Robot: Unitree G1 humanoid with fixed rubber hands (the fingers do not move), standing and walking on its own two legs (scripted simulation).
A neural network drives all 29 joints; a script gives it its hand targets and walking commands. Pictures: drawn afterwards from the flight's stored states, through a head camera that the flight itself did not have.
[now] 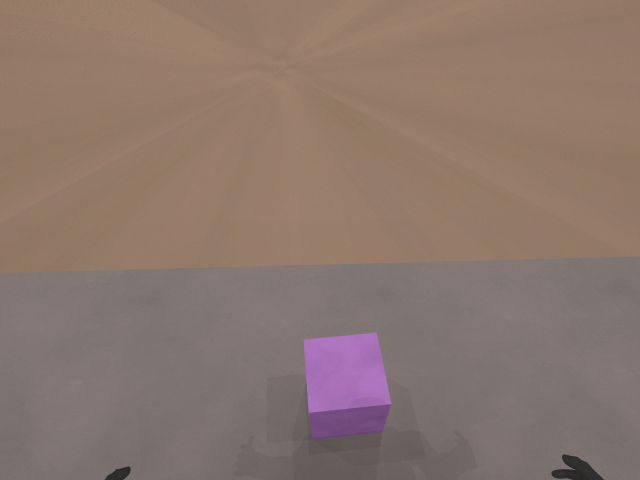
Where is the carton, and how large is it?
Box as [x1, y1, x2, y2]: [304, 333, 390, 439]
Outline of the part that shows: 376,333 304,340 308,409 313,439 379,432 382,430 390,406 390,399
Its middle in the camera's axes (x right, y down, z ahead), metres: +0.07 +0.42 +1.13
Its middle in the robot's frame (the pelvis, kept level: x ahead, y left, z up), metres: +0.47 -0.02 -0.66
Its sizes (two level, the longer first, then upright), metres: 0.210 0.200 0.250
